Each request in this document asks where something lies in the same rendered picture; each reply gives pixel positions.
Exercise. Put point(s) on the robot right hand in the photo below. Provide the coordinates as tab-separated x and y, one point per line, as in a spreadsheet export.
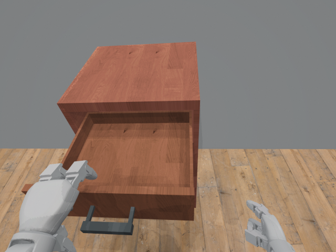
260	234

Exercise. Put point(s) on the robot left forearm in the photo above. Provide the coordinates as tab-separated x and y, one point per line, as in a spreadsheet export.
31	241

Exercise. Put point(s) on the handle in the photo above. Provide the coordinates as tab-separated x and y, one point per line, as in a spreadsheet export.
114	228

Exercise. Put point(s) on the robot left hand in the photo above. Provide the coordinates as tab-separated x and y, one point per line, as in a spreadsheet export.
49	201

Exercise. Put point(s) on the cabinet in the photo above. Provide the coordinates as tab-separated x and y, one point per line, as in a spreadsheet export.
146	77

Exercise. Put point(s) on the robot right forearm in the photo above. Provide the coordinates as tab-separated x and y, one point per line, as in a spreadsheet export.
279	245

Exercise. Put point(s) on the drawer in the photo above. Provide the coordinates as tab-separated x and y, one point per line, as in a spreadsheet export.
143	159

